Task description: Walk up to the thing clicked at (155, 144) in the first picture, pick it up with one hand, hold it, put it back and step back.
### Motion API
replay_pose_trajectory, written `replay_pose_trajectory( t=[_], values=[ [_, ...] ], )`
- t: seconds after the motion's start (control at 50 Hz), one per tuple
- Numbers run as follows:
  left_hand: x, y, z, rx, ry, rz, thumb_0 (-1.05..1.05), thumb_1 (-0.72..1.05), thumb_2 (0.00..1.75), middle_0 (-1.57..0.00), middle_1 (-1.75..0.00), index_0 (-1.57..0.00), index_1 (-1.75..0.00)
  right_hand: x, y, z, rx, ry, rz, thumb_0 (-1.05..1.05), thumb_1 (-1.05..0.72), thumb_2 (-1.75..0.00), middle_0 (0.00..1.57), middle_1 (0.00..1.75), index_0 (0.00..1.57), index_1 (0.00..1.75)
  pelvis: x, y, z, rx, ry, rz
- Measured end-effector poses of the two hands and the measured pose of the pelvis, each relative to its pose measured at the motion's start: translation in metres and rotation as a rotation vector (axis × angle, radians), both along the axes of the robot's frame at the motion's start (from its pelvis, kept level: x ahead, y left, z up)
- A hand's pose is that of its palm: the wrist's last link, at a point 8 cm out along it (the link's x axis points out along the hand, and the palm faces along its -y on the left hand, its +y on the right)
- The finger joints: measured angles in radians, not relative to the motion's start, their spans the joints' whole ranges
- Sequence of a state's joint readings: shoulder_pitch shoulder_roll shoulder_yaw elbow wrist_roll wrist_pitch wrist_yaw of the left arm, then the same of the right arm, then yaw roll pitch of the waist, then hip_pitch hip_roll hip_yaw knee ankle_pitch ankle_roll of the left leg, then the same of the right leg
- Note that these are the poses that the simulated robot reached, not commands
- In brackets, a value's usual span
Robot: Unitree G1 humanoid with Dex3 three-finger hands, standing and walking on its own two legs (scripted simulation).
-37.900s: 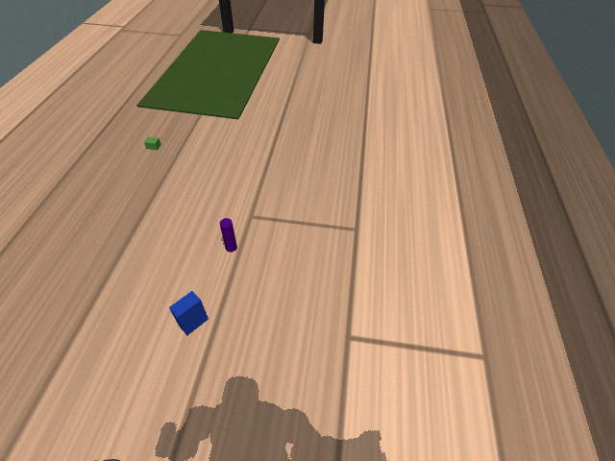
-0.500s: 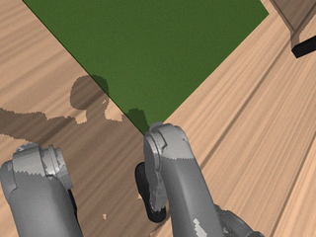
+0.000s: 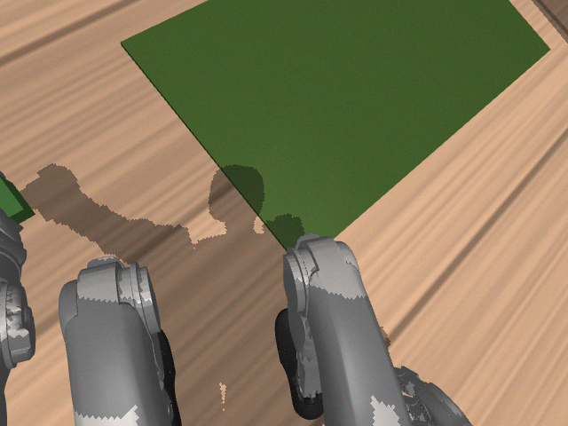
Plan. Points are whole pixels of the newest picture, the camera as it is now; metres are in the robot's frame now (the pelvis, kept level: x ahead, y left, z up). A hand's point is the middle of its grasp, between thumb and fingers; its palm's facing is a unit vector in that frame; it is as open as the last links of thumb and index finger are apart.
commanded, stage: lift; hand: left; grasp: from above
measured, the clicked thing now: (2, 204) +0.42 +0.36 -0.19
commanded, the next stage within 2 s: hold in 1.80 s
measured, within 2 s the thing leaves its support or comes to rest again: neither
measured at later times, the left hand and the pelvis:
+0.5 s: hand out of the picture +0.37 +0.35 -0.07, palm faces -0.27 -0.28 -0.92, open 8.5 cm; pelvis +0.00 +0.00 +0.06, yaw +3 degrees
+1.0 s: hand out of the picture +0.32 +0.33 +0.13, palm faces -0.28 -0.31 -0.91, open 8.5 cm; pelvis +0.02 +0.00 +0.23, yaw +8 degrees
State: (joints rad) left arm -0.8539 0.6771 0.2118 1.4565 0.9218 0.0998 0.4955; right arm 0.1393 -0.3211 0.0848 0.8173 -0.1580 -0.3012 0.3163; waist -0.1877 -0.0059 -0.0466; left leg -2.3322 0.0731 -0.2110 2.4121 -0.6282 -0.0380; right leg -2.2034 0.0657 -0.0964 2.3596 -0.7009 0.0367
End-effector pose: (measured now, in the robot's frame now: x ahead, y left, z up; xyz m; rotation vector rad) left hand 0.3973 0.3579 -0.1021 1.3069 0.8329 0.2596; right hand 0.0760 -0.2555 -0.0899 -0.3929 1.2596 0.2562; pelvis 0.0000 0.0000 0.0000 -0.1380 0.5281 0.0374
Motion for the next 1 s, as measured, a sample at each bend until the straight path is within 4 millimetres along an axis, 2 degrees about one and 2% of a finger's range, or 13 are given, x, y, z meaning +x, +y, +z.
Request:
replay_pose_trajectory(
  t=[0.26, 0.38, 0.5, 0.72, 1.0],
  values=[
    [-0.001, -0.006, 0.033, -0.015, 0.004, 0.003, 0.08, 0.28, 0.21, -1.13, -0.33, -0.86, -0.28, -0.003, -0.005, 0.005, -0.015, 0.009, -0.086, 0.0, -0.92, -0.9, 0.2, 0.3, 0.2, 0.3, 0.001, -0.002, 0.018, 0.021, 0.028, 0.015],
    [-0.013, -0.005, 0.06, -0.003, 0.001, 0.01, 0.09, 0.29, 0.2, -1.14, -0.29, -0.86, -0.25, 0.005, -0.005, 0.016, -0.02, -0.012, -0.123, 0.0, -0.92, -0.9, 0.2, 0.3, 0.2, 0.3, 0.001, -0.003, 0.035, 0.03, 0.045, 0.024],
    [-0.027, -0.004, 0.093, 0.0, -0.003, 0.012, 0.09, 0.28, 0.2, -1.15, -0.27, -0.87, -0.24, 0.021, -0.003, 0.035, -0.024, -0.063, -0.143, 0.01, -0.93, -0.9, 0.2, 0.3, 0.2, 0.3, -0.001, -0.003, 0.059, 0.034, 0.05, 0.036],
    [-0.052, -0.01, 0.168, -0.008, -0.001, -0.002, 0.08, 0.27, 0.21, -1.14, -0.27, -0.87, -0.25, 0.063, 0.003, 0.096, -0.047, -0.186, -0.179, 0.01, -0.92, -0.9, 0.2, 0.3, 0.2, 0.3, 0.001, -0.003, 0.121, 0.04, 0.045, 0.062],
    [-0.078, -0.024, 0.289, -0.024, 0.008, 0.019, 0.09, 0.27, 0.22, -1.17, -0.24, -0.88, -0.23, 0.113, 0.021, 0.207, -0.083, -0.299, -0.235, 0.01, -0.91, -0.9, 0.2, 0.3, 0.2, 0.3, 0.021, 0.0, 0.23, 0.063, -0.035, 0.103]
  ],
)
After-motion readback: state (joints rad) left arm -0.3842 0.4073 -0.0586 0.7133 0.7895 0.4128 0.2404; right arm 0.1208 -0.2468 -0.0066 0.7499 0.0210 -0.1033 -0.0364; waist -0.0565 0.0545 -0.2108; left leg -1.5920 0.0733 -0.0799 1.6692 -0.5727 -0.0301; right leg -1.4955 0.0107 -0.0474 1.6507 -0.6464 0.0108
